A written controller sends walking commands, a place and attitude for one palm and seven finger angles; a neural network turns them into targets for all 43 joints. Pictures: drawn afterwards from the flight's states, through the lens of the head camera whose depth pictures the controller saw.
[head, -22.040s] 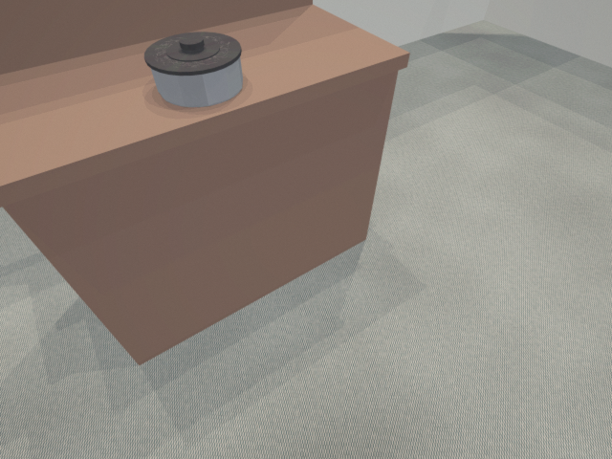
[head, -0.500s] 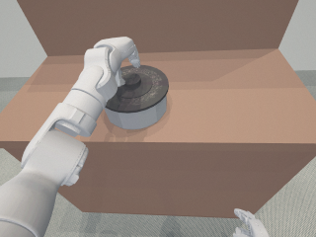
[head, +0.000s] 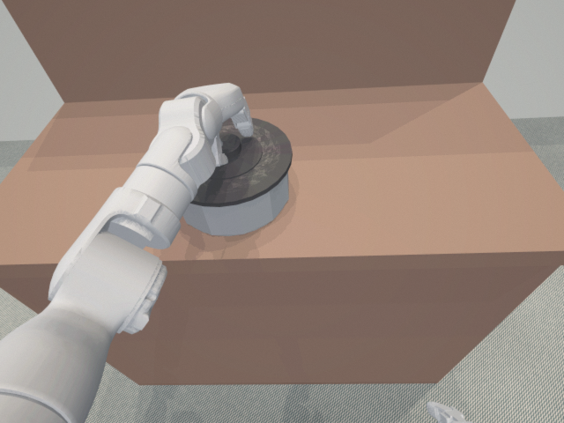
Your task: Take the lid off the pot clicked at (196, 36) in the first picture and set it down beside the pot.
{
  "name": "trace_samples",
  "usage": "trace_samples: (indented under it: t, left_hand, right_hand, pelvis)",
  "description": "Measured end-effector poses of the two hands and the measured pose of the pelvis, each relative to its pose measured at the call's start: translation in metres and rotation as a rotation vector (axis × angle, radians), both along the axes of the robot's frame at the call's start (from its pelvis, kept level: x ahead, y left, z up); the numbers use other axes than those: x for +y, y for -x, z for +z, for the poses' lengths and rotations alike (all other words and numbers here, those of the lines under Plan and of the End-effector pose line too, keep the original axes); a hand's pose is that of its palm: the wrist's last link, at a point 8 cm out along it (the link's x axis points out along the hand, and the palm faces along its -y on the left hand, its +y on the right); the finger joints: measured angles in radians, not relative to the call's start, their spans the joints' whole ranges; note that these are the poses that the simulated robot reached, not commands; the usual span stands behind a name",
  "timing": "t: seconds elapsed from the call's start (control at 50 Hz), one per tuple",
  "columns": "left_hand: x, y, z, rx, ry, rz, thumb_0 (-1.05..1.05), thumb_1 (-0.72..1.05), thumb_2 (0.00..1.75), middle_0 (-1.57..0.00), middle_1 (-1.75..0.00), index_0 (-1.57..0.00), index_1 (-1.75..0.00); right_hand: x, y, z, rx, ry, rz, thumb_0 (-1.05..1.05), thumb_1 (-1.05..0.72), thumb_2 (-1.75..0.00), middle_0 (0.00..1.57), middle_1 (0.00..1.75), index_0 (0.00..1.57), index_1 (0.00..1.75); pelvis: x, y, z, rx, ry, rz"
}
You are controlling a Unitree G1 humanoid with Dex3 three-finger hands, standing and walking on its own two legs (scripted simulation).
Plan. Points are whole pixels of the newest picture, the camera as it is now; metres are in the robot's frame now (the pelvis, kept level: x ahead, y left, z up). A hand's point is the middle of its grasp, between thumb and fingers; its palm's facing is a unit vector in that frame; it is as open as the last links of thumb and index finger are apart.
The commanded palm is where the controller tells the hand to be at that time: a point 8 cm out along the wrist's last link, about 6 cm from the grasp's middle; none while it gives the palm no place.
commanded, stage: lower the open fingers around the knob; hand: left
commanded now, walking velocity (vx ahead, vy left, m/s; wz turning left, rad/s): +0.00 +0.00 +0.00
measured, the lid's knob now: (224, 146) +0.49 +0.09 +0.15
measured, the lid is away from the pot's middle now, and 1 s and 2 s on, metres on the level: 0.00 0.00 0.00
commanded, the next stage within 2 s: close the fingers and squeeze the knob in 1.08 s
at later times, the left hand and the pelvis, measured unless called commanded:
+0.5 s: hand (216, 139) +0.46 +0.09 +0.18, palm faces -0.34 -0.10 -0.93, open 10.2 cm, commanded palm +0.45 +0.10 +0.23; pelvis +0.00 +0.00 +0.00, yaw +0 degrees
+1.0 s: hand (215, 144) +0.46 +0.10 +0.17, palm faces -0.34 -0.09 -0.94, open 10.2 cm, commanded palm +0.45 +0.10 +0.23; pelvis +0.00 +0.00 +0.00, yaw +0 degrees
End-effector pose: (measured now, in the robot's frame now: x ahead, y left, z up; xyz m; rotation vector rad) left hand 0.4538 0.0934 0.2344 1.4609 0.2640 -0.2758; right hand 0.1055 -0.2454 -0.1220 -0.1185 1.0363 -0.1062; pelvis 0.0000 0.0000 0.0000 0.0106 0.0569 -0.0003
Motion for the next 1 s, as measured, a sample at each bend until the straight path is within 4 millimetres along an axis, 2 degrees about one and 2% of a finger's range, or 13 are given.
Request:
trace_samples:
  t: [0.48,1.0]
  left_hand:
    - [0.006,-0.010,0.001,0.007,0.002,0.030,0.00,-0.39,1.64,-0.90,-0.10,-0.86,-0.08]
    - [0.007,-0.001,-0.002,0.002,-0.003,0.021,0.00,-0.39,1.64,-0.83,-0.07,-0.86,-0.08]
  right_hand:
    - [-0.013,-0.003,0.006,0.005,0.051,-0.019,0.01,-0.91,-0.89,0.20,0.30,0.20,0.30]
    - [-0.002,-0.010,0.005,-0.013,0.027,0.000,0.01,-0.90,-0.89,0.20,0.30,0.20,0.30]
  pelvis:
    - [-0.004,-0.004,0.000,0.013,0.002,-0.003]
    - [-0.001,-0.004,0.000,0.005,0.003,-0.001]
